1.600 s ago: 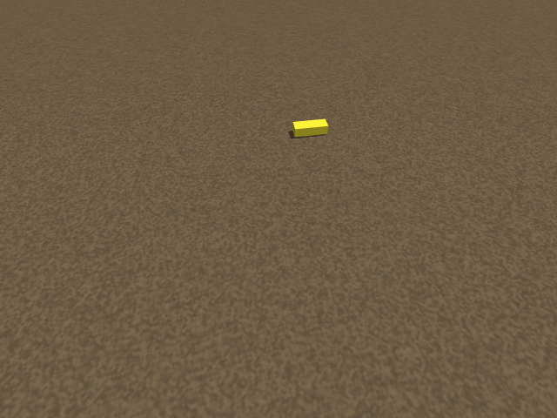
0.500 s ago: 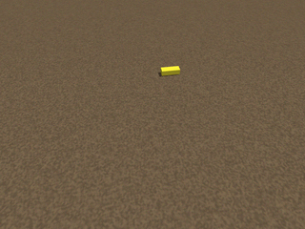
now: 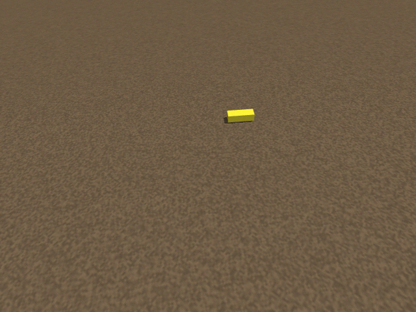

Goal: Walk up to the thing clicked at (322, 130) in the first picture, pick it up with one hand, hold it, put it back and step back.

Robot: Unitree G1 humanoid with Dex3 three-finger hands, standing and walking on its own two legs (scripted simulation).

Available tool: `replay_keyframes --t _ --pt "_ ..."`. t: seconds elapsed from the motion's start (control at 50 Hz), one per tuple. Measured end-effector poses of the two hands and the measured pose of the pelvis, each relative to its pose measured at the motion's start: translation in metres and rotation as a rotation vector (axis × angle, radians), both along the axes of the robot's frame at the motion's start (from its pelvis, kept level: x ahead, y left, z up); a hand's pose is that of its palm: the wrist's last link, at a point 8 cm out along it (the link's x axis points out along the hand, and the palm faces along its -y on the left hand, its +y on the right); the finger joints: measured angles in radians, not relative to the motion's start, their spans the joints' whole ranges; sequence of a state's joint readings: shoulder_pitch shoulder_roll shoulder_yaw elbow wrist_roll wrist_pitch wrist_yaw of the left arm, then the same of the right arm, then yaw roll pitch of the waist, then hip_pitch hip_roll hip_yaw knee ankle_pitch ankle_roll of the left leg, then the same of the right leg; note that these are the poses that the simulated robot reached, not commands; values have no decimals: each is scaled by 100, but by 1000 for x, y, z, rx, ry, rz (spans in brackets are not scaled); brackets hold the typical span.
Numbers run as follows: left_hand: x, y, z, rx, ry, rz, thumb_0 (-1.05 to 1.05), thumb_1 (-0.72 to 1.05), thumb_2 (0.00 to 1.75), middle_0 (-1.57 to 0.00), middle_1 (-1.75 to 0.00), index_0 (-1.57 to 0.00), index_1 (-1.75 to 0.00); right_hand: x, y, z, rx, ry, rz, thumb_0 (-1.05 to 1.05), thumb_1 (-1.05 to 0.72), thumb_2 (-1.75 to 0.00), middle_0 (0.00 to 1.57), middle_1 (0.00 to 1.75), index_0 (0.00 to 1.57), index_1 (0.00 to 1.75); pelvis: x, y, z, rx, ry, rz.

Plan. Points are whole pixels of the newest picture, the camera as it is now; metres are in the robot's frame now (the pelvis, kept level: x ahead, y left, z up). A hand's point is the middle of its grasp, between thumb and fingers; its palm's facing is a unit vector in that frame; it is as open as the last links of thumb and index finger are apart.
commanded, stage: walk up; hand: left
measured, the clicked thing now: (240, 115) +1.64 -0.13 -0.73
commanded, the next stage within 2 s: none
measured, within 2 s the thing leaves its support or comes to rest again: neither
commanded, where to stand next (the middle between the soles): +1.29 -0.37 m, yaw +8 degrees
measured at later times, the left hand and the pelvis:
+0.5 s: hand (130, 248) +0.30 +0.23 -0.15, palm faces +0.01 -0.95 -0.32, open 7.4 cm; pelvis +0.27 -0.04 +0.00, yaw +3 degrees
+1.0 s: hand (189, 175) +0.52 +0.10 -0.12, palm faces +0.08 -0.93 -0.37, open 7.4 cm; pelvis +0.52 -0.17 +0.01, yaw +4 degrees
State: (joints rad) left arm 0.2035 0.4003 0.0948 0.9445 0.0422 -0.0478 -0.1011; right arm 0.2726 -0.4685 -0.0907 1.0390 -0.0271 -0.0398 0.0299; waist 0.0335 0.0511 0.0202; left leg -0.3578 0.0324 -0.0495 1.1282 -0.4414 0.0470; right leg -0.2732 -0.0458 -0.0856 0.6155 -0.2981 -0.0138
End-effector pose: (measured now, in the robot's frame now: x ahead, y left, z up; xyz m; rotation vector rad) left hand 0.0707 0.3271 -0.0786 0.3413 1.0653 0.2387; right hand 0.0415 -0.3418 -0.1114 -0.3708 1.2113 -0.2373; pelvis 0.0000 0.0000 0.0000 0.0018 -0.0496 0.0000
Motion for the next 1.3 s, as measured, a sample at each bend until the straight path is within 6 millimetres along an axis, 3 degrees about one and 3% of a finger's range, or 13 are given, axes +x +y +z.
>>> replay_keyframes --t 0.08,0.16,0.32,0.4,0.52,0.64,0.74,0.8,0.9,1.0,1.08,1.2,1.3 --pt "-8 -20 -4 -31 83 57 0 90 90 -20 -30 -20 -30 78 1 18 41 -112 78 1 -91 -90 20 30 20 30 35 -15 11 -9 2 3" --pt "0 -33 -15 -55 148 96 1 90 90 -21 -30 -20 -30 142 0 29 46 -135 138 1 -90 -90 20 30 20 30 74 -27 11 -27 14 18" --pt "61 -39 -53 -98 234 140 1 90 90 -20 -30 -20 -30 270 4 27 -12 -123 223 1 -90 -90 20 30 20 30 172 -31 -9 -19 34 63" --pt "120 -47 -54 -105 257 113 1 91 90 -20 -30 -20 -30 315 6 30 -16 -204 205 1 -90 -90 20 30 20 30 216 -28 -9 6 25 56" --pt "249 -51 -26 -66 95 21 1 91 90 -20 -30 -20 -30 333 -15 38 -4 -192 118 1 -90 -90 20 30 20 30 282 -46 5 19 3 60" --pt "368 -72 -3 -21 -45 -46 1 91 90 -20 -30 -20 -29 356 -62 22 1 -96 93 1 -90 -90 20 30 20 30 344 -81 0 41 0 59" --pt "437 -106 0 33 -76 -39 0 91 90 -20 -30 -20 -29 407 -117 -12 -2 -52 69 1 -90 -90 20 30 20 30 408 -122 -20 16 7 67" --pt "451 -131 2 38 -92 -4 0 91 90 -20 -30 -20 -29 448 -134 -19 2 -25 87 1 -90 -90 20 30 20 30 434 -142 -19 24 1 75" --pt "443 -166 8 3 23 63 0 91 90 -20 -30 -20 -30 525 -140 2 45 -85 131 1 -91 -90 20 30 20 30 476 -160 5 30 8 64" --pt "443 -186 0 -27 127 104 1 90 90 -20 -30 -20 -30 586 -145 18 51 -108 172 1 -90 -90 20 30 20 30 520 -175 12 2 15 63" --pt "457 -195 -13 -57 168 127 1 90 90 -21 -30 -20 -30 629 -148 23 31 -78 199 1 -90 -90 20 30 20 30 557 -182 9 -22 18 76" --pt "501 -197 -46 -99 203 150 1 90 90 -20 -30 -20 -30 708 -140 24 -9 -125 234 1 -90 -90 20 30 20 30 619 -181 -8 -13 15 94" --pt "567 -204 -50 -111 209 88 1 91 90 -20 -30 -20 -30 746 -142 33 -22 -225 187 1 -90 -90 20 30 20 30 659 -180 -7 4 -3 73"
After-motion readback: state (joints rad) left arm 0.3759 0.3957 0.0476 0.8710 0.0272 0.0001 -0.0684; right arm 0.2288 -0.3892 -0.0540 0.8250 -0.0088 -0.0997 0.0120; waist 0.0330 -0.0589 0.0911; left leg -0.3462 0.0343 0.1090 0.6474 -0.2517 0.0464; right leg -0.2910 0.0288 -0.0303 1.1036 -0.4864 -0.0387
